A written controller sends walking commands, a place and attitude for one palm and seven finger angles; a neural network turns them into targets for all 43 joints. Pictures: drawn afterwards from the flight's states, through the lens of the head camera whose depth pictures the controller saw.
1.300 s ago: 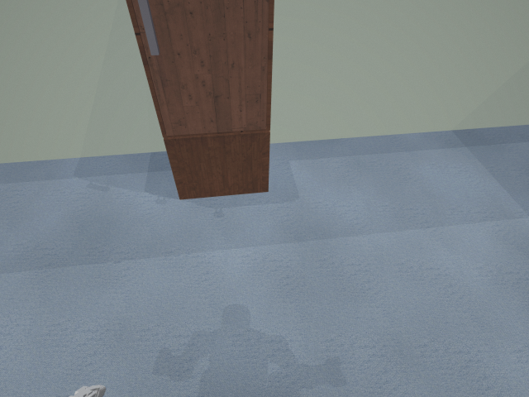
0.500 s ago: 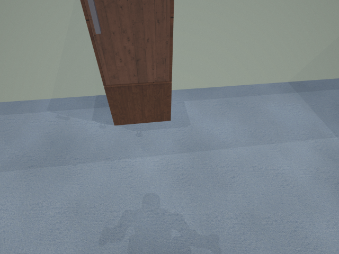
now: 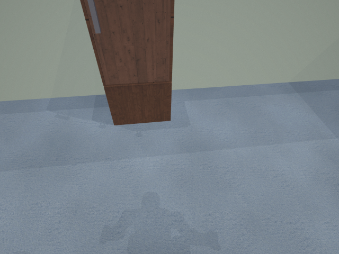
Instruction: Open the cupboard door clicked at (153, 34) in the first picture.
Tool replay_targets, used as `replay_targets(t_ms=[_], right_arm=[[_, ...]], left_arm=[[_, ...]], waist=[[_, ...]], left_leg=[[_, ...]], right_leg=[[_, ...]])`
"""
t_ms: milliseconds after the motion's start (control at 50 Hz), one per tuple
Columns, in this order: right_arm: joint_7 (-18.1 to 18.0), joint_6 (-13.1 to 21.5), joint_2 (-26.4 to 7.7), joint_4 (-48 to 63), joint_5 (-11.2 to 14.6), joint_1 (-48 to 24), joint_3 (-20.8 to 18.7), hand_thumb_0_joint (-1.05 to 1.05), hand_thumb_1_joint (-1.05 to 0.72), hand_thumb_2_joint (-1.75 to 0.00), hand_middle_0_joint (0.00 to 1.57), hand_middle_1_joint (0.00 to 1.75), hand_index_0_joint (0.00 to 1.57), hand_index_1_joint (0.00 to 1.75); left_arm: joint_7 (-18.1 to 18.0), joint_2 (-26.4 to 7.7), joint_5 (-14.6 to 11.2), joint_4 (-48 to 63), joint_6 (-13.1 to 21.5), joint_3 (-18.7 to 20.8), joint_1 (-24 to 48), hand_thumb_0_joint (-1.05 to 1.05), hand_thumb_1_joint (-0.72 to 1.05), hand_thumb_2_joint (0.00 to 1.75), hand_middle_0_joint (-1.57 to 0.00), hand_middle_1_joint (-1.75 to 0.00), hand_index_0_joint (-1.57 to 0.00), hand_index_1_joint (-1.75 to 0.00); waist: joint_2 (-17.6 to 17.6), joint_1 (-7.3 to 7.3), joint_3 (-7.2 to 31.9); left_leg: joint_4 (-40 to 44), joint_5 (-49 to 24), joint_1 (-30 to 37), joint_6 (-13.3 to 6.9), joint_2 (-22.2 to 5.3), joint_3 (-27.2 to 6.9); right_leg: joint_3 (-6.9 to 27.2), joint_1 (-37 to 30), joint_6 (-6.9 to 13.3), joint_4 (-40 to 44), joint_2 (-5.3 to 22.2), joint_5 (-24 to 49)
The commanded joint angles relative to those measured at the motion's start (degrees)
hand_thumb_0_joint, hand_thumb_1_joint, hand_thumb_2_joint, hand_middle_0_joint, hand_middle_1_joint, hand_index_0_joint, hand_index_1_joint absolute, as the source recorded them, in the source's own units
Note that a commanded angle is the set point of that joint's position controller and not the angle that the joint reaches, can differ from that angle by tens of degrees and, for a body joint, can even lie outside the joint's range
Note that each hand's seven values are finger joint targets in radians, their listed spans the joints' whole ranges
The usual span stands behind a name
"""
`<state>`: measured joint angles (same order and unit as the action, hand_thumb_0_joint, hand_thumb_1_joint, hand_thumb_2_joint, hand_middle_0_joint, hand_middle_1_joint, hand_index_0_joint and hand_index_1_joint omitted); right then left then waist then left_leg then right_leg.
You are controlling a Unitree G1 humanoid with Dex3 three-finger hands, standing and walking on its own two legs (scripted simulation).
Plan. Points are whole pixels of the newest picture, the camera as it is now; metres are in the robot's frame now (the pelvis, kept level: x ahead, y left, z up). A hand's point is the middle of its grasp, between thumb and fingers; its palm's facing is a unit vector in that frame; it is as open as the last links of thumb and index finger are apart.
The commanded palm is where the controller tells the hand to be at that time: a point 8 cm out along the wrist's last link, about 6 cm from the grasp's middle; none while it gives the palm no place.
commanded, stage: look at it before walking up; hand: left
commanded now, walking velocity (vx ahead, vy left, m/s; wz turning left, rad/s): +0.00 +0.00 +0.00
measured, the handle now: (94, 12) +1.13 +0.44 +0.10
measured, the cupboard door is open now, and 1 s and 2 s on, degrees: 0 0 0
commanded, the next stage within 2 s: walk to a spot facing it in 0.14 s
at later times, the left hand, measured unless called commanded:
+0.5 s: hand out of the picture +0.04 +0.22 -0.18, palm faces +0.09 -0.97 -0.23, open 7.4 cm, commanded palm none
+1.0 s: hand (110, 201) +0.30 +0.21 -0.18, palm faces +0.16 -0.96 -0.21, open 7.4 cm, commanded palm none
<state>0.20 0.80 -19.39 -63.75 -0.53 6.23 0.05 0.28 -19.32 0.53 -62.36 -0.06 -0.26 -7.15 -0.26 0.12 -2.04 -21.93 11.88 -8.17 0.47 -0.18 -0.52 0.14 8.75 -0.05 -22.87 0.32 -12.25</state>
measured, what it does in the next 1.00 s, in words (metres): walks ahead: right foot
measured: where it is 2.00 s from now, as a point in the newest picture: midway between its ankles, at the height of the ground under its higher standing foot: (159, 202)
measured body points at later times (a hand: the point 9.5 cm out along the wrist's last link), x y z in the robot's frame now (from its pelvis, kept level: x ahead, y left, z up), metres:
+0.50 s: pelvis +0.03 +0.01 -0.01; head +0.02 +0.03 +0.44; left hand +0.03 +0.27 -0.16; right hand +0.07 -0.25 -0.15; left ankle +0.01 +0.12 -0.73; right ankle +0.00 -0.12 -0.74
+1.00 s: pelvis +0.22 +0.01 -0.03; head +0.24 +0.00 +0.42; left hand +0.29 +0.26 -0.16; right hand +0.12 -0.20 -0.18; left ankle +0.04 +0.12 -0.72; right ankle +0.34 -0.07 -0.75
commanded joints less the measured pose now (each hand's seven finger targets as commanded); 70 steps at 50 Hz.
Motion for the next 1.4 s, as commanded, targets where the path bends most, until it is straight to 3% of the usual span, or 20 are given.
replay_targets(t_ms=[0, 220, 300, 400, 480, 500, 520, 540, 600, 840, 900, 920, 940, 960, 1000, 1100, 1300, 1320, 1340, 1380], right_arm=[[-0.96, 1.26, -11.68, 3.87, 0.09, -2.61, -2.06, 0.0, -0.9, -0.9, 0.2, 0.3, 0.2, 0.3], [-0.98, 1.24, -11.82, 3.8, 0.13, -2.79, -1.97, 0.0, -0.9, -0.9, 0.2, 0.3, 0.2, 0.3], [-0.32, -0.71, -4.12, 2.26, -0.76, 2.58, -0.36, 0.0, -0.9, -0.9, 0.2, 0.3, 0.2, 0.3], [0.09, -0.57, -1.95, 5.95, -0.9, 3.88, -1.37, 0.0, -0.9, -0.9, 0.2, 0.3, 0.2, 0.3], [0.8, 0.88, 1.45, 4.5, -0.42, 13.03, -1.87, 0.0, -0.9, -0.9, 0.2, 0.3, 0.2, 0.3], [0.39, 1.18, 0.01, 2.63, -0.6, 18.71, -2.42, 0.0, -0.9, -0.9, 0.2, 0.3, 0.2, 0.3], [-0.32, 1.62, -5.16, 0.83, -1.37, 25.76, -3.93, 0.0, -0.9, -0.9, 0.2, 0.3, 0.2, 0.3], [-0.81, 1.71, -5.48, 0.17, -1.09, 28.96, -4.04, 0.0, -0.9, -0.9, 0.2, 0.3, 0.2, 0.3], [-1.49, 3.01, 0.2, 1.57, -0.53, 23.55, -2.89, 0.0, -0.9, -0.9, 0.2, 0.3, 0.2, 0.3], [-2.32, 4.05, 4.19, -2.8, -0.86, 25.81, -3.3, 0.0, -0.9, -0.9, 0.2, 0.3, 0.2, 0.3], [-2.28, 3.69, 3.3, -2.48, -0.6, 23.34, -3.49, 0.0, -0.9, -0.9, 0.2, 0.3, 0.2, 0.3], [-1.91, 3.73, 4.07, -1.98, -0.26, 23.18, -3.51, 0.0, -0.9, -0.9, 0.2, 0.3, 0.2, 0.3], [-1.26, 4.03, 7.52, -0.04, 0.44, 25.59, -2.96, 0.0, -0.9, -0.9, 0.2, 0.3, 0.2, 0.3], [-1.27, 3.62, 7.32, 1.99, 0.43, 21.39, -3.11, 0.0, -0.9, -0.9, 0.2, 0.3, 0.2, 0.3], [-0.45, 2.58, 8.02, 3.41, -0.16, 16.16, -3.86, 0.0, -0.9, -0.9, 0.2, 0.3, 0.2, 0.3], [0.64, -0.92, 9.9, 3.68, -0.84, 16.58, -3.59, 0.0, -0.9, -0.9, 0.2, 0.3, 0.2, 0.3], [1.23, 1.49, 6.72, 6.9, -0.96, 9.98, -3.11, 0.0, -0.9, -0.9, 0.2, 0.3, 0.2, 0.3], [0.82, 1.82, 4.26, 5.73, -1.03, 13.61, -3.63, 0.0, -0.9, -0.9, 0.2, 0.3, 0.2, 0.3], [0.19, 2.14, -1.04, 4.62, -1.56, 18.91, -4.9, 0.0, -0.9, -0.9, 0.2, 0.3, 0.2, 0.3], [-1.01, 2.02, -4.45, 3.3, -1.43, 23.28, -5.35, 0.0, -0.9, -0.9, 0.2, 0.3, 0.2, 0.3]], left_arm=[[-0.93, -12.04, 0.15, 3.87, 1.59, 2.3, 1.92, 0.0, 0.9, 0.9, -0.2, -0.3, -0.2, -0.3], [-0.91, -12.12, 0.16, 3.71, 1.57, 2.31, 1.8, 0.0, 0.9, 0.9, -0.2, -0.3, -0.2, -0.3], [-0.78, -5.55, 0.63, 1.69, -0.31, 1.22, -4.73, 0.0, 0.9, 0.9, -0.2, -0.3, -0.2, -0.3], [-0.76, -8.72, 0.85, 3.15, 0.53, 3.74, -11.35, 0.0, 0.9, 0.9, -0.2, -0.3, -0.2, -0.3], [-0.67, -5.87, 0.86, 4.3, 1.56, 3.93, -7.63, 0.0, 0.9, 0.9, -0.2, -0.3, -0.2, -0.3], [-0.38, -2.87, 0.51, 4.86, 1.22, 3.53, -7.76, 0.0, 0.9, 0.9, -0.2, -0.3, -0.2, -0.3], [0.13, 1.56, 0.15, 6.65, 1.11, 2.65, -6.65, 0.0, 0.9, 0.9, -0.2, -0.3, -0.2, -0.3], [-0.18, 1.62, 0.89, 9.14, 1.67, 2.52, -2.34, 0.0, 0.9, 0.9, -0.2, -0.3, -0.2, -0.3], [0.63, 2.35, 1.15, 7.3, 2.69, 3.07, -2.72, 0.0, 0.9, 0.9, -0.2, -0.3, -0.2, -0.3], [1.12, 7.67, 0.57, 8.68, 2.39, 3.48, 2.92, 0.0, 0.9, 0.9, -0.2, -0.3, -0.2, -0.3], [0.76, 5.15, 0.89, 5.72, 3.07, 4.55, -8.13, 0.0, 0.9, 0.9, -0.2, -0.3, -0.2, -0.3], [0.32, 1.99, 1.23, 3.31, 3.85, 5.5, -17.01, 0.0, 0.9, 0.9, -0.2, -0.3, -0.2, -0.3], [-0.65, -4.76, 1.66, 1.63, 4.45, 7.3, -25.26, 0.0, 0.9, 0.9, -0.2, -0.3, -0.2, -0.3], [-0.85, -6.91, 0.49, 1.0, 4.04, 7.14, -27.63, 0.0, 0.9, 0.9, -0.2, -0.3, -0.2, -0.3], [-1.35, -2.48, 0.7, 4.56, 3.7, 5.99, -14.9, 0.0, 0.9, 0.9, -0.2, -0.3, -0.2, -0.3], [-1.97, 4.07, 1.32, 6.23, 4.18, 3.66, -7.45, 0.0, 0.9, 0.9, -0.2, -0.3, -0.2, -0.3], [-0.82, 0.62, 0.89, 2.97, 3.0, 4.21, -12.37, 0.0, 0.9, 0.9, -0.2, -0.3, -0.2, -0.3], [-0.55, 1.79, 0.68, 3.1, 2.63, 3.98, -12.5, 0.0, 0.9, 0.9, -0.2, -0.3, -0.2, -0.3], [-0.05, 4.44, 0.44, 4.29, 2.45, 3.57, -12.31, 0.0, 0.9, 0.9, -0.2, -0.3, -0.2, -0.3], [-0.27, 4.23, 1.06, 6.76, 2.53, 3.29, -7.53, 0.0, 0.9, 0.9, -0.2, -0.3, -0.2, -0.3]], waist=[[0.38, 0.09, 4.53], [0.32, 0.15, 4.32], [-1.87, 0.76, -0.06], [-10.41, 2.27, -4.6], [-3.13, -3.01, -3.03], [4.88, -4.49, -3.04], [19.15, -6.78, -3.94], [16.56, -7.05, -6.19], [4.8, -3.92, -5.87], [7.54, -3.0, -6.91], [3.93, 2.72, -2.48], [-0.86, 6.35, 2.38], [-15.27, 8.19, 11.03], [-12.6, 8.13, 11.63], [-6.8, 4.3, 1.86], [-6.36, -2.57, -2.02], [-2.47, -1.39, -1.14], [2.89, -3.05, 0.1], [14.7, -5.48, 1.08], [17.72, -6.99, 1.02]], left_leg=[[3.42, -9.49, 1.29, -2.1, -6.53, -5.19], [4.08, -9.21, 1.79, -2.07, -6.67, -5.09], [1.26, 11.58, -5.8, -1.69, -4.01, -4.26], [-19.55, 14.65, -19.66, -1.5, -2.03, 1.74], [-7.03, 8.93, -3.22, -1.9, -2.66, 4.63], [-0.39, 13.09, 3.62, -3.25, -4.73, -2.1], [10.17, 22.24, 7.51, -8.13, -16.81, -22.08], [14.79, 21.63, 7.1, -11.72, -21.1, -31.97], [13.14, 9.81, 5.64, -13.05, -18.95, -23.37], [9.34, -15.83, 3.43, -10.09, -13.53, -5.24], [-4.44, -24.71, -1.18, -7.68, -11.45, -2.91], [-17.55, -20.56, -8.48, -5.51, -8.52, -0.99], [-37.89, 4.74, -21.31, -2.9, -0.32, 4.05], [-51.21, 21.24, -25.38, -3.27, 0.65, 0.61], [-57.43, 12.62, -27.23, -3.36, -5.57, -0.97], [-44.4, 5.89, -19.28, -0.17, -7.78, 1.77], [-8.76, 1.93, -2.02, 0.11, -4.26, 10.48], [-4.96, 3.91, 5.6, -0.38, -5.46, 8.2], [2.34, 8.78, 11.7, -4.44, -15.75, -6.93], [9.84, 7.03, 12.1, -11.5, -26.56, -21.28]], right_leg=[[5.55, -0.91, 1.68, 3.77, 6.54, 8.61], [5.65, -1.2, 1.64, 4.57, 6.6, 8.38], [5.99, 0.98, 0.95, 5.32, 6.38, -16.55], [18.29, -0.95, 8.73, 13.85, 18.83, -29.18], [3.99, 8.3, 6.36, 3.57, 15.08, -17.81], [-1.92, 15.05, 3.44, -6.26, 9.36, -17.5], [-9.49, 25.15, -0.34, -25.16, 1.53, -18.13], [-4.71, 31.88, 0.28, -34.91, 0.95, -21.51], [-0.15, 33.35, 0.2, -41.43, 6.8, -10.6], [-7.14, 20.14, -0.43, -16.11, 4.56, -0.09], [-8.56, 1.84, 1.05, -9.93, 1.53, 2.1], [-4.02, -11.83, 2.66, -8.22, 4.94, 2.28], [18.97, -24.27, 8.05, -1.11, 22.67, -0.03], [29.7, -21.09, 11.51, 6.53, 29.79, -0.54], [22.11, -3.18, 10.09, 10.54, 27.54, -17.1], [-2.84, 13.49, 5.64, 11.75, 20.02, -1.25], [-4.54, 9.31, 5.94, 5.04, 15.62, -6.73], [-6.68, 13.26, 4.23, -2.0, 12.4, -8.16], [-11.22, 21.28, 1.17, -16.34, 6.11, -11.64], [-5.18, 30.88, 0.76, -40.87, 3.77, -22.19]])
